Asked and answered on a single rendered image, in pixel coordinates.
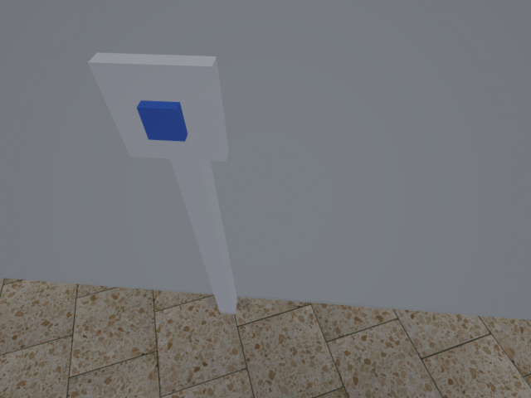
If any panel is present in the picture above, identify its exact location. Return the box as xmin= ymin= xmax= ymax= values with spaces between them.
xmin=88 ymin=53 xmax=237 ymax=314

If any button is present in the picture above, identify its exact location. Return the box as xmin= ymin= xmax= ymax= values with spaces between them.
xmin=137 ymin=100 xmax=188 ymax=142

